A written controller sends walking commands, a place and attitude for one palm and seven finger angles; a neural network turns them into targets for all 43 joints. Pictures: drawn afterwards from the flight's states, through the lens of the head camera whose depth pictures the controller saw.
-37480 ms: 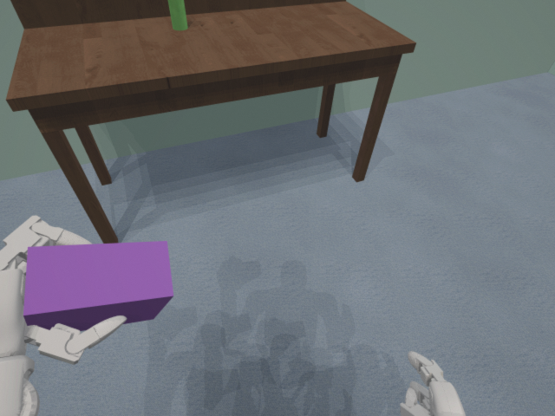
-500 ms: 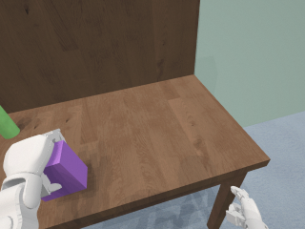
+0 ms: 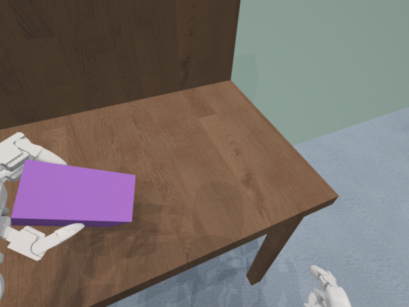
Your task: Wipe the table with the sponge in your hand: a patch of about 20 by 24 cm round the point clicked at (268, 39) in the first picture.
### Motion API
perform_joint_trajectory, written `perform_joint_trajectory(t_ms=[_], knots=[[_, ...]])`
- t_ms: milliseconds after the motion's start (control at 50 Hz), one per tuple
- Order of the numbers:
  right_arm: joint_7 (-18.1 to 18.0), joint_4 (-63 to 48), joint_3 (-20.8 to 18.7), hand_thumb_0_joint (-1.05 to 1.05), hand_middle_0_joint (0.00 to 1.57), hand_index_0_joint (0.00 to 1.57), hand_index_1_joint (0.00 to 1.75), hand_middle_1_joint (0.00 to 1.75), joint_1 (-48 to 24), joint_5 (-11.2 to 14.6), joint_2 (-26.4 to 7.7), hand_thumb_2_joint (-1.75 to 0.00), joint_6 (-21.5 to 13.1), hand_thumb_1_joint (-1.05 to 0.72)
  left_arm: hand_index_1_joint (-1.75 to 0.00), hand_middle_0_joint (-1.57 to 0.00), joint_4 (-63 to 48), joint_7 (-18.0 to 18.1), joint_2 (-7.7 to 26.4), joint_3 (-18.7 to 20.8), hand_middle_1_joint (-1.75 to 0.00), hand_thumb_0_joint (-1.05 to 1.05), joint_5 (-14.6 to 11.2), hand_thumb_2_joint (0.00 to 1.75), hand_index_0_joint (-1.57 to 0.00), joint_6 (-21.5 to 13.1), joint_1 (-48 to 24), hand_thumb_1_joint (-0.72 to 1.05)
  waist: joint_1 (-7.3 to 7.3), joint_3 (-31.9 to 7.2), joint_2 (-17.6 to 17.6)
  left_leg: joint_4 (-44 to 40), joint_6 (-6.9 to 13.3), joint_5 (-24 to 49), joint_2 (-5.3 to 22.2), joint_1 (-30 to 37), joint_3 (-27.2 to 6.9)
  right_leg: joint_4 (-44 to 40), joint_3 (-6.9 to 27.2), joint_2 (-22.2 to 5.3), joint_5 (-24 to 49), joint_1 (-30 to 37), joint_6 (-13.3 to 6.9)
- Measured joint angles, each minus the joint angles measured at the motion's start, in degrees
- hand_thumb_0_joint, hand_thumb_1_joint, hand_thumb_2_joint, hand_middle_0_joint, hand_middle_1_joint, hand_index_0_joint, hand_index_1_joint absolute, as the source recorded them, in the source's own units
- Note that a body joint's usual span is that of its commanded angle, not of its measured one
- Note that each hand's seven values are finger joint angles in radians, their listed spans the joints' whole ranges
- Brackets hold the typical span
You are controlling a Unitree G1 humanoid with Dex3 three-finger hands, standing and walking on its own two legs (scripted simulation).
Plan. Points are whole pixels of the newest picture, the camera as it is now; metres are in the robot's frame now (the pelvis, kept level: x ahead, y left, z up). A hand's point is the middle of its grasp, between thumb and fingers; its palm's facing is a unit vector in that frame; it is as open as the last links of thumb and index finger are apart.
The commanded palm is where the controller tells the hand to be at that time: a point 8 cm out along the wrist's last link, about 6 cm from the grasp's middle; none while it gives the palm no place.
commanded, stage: step back with the hand held close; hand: left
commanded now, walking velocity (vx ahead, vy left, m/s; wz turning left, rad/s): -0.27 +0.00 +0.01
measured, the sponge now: (91, 201) +0.23 +0.18 +0.17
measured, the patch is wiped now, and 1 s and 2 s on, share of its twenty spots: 1.00 1.00 1.00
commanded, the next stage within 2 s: stop stepping back and stand still in 1.26 s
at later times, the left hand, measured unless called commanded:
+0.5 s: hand (7, 233) +0.16 +0.25 +0.20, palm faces +0.44 -0.81 -0.39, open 10.4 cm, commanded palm +0.12 +0.29 +0.20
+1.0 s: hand (14, 287) +0.11 +0.21 +0.20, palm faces +0.29 -0.87 -0.40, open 10.4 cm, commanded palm +0.06 +0.27 +0.20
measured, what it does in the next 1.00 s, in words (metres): walks backwards: right foot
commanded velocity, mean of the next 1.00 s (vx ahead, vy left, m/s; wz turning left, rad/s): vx -0.35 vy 0.00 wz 0.00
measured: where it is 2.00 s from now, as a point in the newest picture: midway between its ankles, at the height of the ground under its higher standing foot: outside the picture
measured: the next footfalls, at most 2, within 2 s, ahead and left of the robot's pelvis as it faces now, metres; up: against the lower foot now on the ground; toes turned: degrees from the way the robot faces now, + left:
right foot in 0.88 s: -0.13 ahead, -0.15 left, +0.00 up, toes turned +1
left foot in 1.08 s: -0.09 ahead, +0.08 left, +0.00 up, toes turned -5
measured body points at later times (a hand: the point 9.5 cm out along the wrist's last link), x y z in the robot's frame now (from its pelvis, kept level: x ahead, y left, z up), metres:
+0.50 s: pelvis -0.04 +0.00 -0.01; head -0.04 +0.02 +0.44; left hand +0.13 +0.29 +0.22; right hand +0.17 -0.23 -0.07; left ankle +0.04 +0.09 -0.73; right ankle +0.00 -0.13 -0.73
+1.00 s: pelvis -0.11 +0.00 +0.00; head -0.10 +0.01 +0.45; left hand +0.09 +0.25 +0.22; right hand +0.05 -0.24 -0.09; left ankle -0.03 +0.09 -0.71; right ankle -0.17 -0.15 -0.73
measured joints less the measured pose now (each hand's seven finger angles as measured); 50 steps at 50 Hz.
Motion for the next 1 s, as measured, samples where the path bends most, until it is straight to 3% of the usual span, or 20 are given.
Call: perform_joint_trajectory(t_ms=[100, 260, 320, 420, 520, 620, 720, 780, 880, 920, 960, 1000], knots=[[-0.4, 2.3, -0.8, 0.01, 0.20, 0.20, 0.30, 0.30, 0.8, 0.6, -0.1, -0.90, -0.2, -0.90, -1.29, -0.69, 6.1, 0.6, 0.2, 2.5, -1.31, 0.00, -0.2, 1.03, -0.72, -0.8, 0.3, -0.53, 0.33, -0.9, 0.5, -1.8, 0.5, 1.2, -0.7, 0.3, 0.7, -0.6, 0.7, -0.8, 0.6, -0.4, 0.6], [-0.3, 2.0, 0.2, 0.02, 0.20, 0.20, 0.30, 0.30, -1.7, 0.1, 0.7, -0.90, -3.0, -0.90, -1.30, -0.69, 7.0, 0.9, -4.5, -2.3, -1.31, -0.01, 1.8, 1.03, -0.72, 0.4, -1.0, -0.53, 1.31, 0.5, -0.2, -1.8, 0.5, 2.6, -0.6, -0.7, 0.3, -0.2, 0.2, -0.7, 1.7, -1.4, 0.6], [-0.1, 1.0, 0.2, 0.01, 0.21, 0.20, 0.30, 0.30, -3.0, -0.3, 0.9, -0.90, -3.7, -0.90, -1.30, -0.69, 3.6, 0.7, -3.9, -2.8, -1.31, -0.01, 2.4, 1.03, -0.72, -1.0, -1.0, -0.53, 1.55, 0.9, -0.5, -0.2, 0.2, 2.5, -0.3, -2.1, -0.4, 0.9, -0.6, -0.3, 1.7, -2.4, 0.3], [-0.2, 0.2, -0.4, 0.01, 0.21, 0.20, 0.30, 0.30, -4.3, -0.3, 0.9, -0.90, -3.9, -0.90, -1.29, -0.69, 1.4, 1.3, -1.7, -0.2, -1.31, -0.01, 2.1, 1.03, -0.72, -3.3, -1.5, -0.53, 1.90, 0.3, -0.1, 3.2, -0.3, 0.7, 0.2, -4.8, -1.1, 2.9, -1.5, 0.4, 1.3, -4.4, -0.2], [-0.5, 0.8, -1.0, 0.01, 0.21, 0.20, 0.30, 0.30, -3.9, 0.2, 0.0, -0.90, -3.1, -0.90, -1.29, -0.69, 2.8, 2.1, -2.4, -0.3, -1.31, -0.01, 1.6, 1.03, -0.72, -3.3, -3.5, -0.53, 1.54, -0.1, 0.7, 8.1, -0.9, -4.1, 0.6, -7.1, -1.4, 5.2, -2.4, 0.5, 0.5, -5.3, 0.0], [-0.5, 1.1, -1.0, 0.01, 0.21, 0.20, 0.30, 0.30, -3.6, 0.1, 0.5, -0.90, -2.1, -0.90, -1.29, -0.69, 3.1, 2.1, -2.5, -0.2, -1.31, -0.01, 2.0, 1.03, -0.72, -2.7, -4.4, -0.53, 1.06, 1.3, -1.3, 7.8, 0.7, 1.2, 0.6, -7.1, 0.3, 8.8, -1.6, 0.0, -1.5, -6.9, 0.8], [0.5, 1.6, -0.8, 0.01, 0.21, 0.20, 0.30, 0.30, -3.1, -1.7, 2.7, -0.90, -3.9, -0.90, -1.29, -0.69, 3.2, 1.9, -2.1, 1.5, -1.31, -0.01, 4.0, 1.03, -0.72, -2.2, -4.4, -0.53, 0.57, 2.4, -1.9, 2.7, 1.0, 4.3, 1.2, -6.3, 0.6, 21.3, 0.9, 1.6, -7.0, -7.8, 1.4], [1.2, 2.4, -0.2, 0.01, 0.21, 0.20, 0.30, 0.30, -2.6, -1.8, 3.8, -0.90, -4.8, -0.90, -1.29, -0.69, 1.2, 2.0, -2.0, 2.1, -1.31, -0.01, 3.6, 1.03, -0.72, -2.6, -3.5, -0.53, 0.97, 1.8, -2.0, -1.2, 0.5, 7.0, 2.0, -6.5, 0.7, 17.6, 0.9, 1.5, -8.1, -4.0, 1.4], [1.8, 3.5, 0.4, 0.01, 0.21, 0.20, 0.30, 0.30, -3.4, -1.9, 4.8, -0.90, -5.7, -0.90, -1.30, -0.69, 0.2, 1.9, -1.9, 2.0, -1.31, -0.01, 2.4, 1.03, -0.72, -4.4, -2.7, -0.53, 0.92, 1.1, -1.6, -4.6, -0.6, 10.8, 3.0, -8.7, 1.4, 1.0, 1.2, 0.3, -4.5, 4.0, 0.2], [1.9, 4.1, 0.3, 0.01, 0.21, 0.20, 0.30, 0.30, -4.6, -1.5, 4.0, -0.90, -5.6, -0.90, -1.30, -0.69, 1.3, 1.4, -2.5, 0.7, -1.31, -0.01, 2.0, 1.03, -0.72, -5.2, -3.7, -0.53, 0.72, 2.1, 1.1, -3.4, -1.2, 11.4, 4.5, -9.9, 0.3, -4.3, 0.6, 1.8, -5.0, 6.3, 0.4], [1.7, 5.2, 0.0, 0.01, 0.21, 0.20, 0.30, 0.30, -4.7, -0.8, 3.2, -0.90, -4.9, -0.90, -1.30, -0.69, 2.0, 0.9, -2.8, -1.1, -1.31, -0.01, 1.7, 1.03, -0.72, -5.7, -3.3, -0.53, 0.47, 2.4, 3.3, 1.4, -2.4, 7.9, 5.1, -9.7, -2.0, -5.5, 0.4, 3.4, -2.6, 7.4, 0.4], [1.3, 5.7, -0.6, 0.01, 0.21, 0.20, 0.30, 0.30, -2.9, 0.5, 3.3, -0.90, -3.5, -0.90, -1.30, -0.69, 1.6, 0.4, -2.4, -2.3, -1.31, -0.01, 1.5, 1.03, -0.72, -6.1, -1.5, -0.53, 0.12, 0.2, 1.7, 11.9, -3.2, -1.7, 2.5, -8.7, -1.9, -3.2, 1.3, 2.1, -3.2, 6.7, 0.4]])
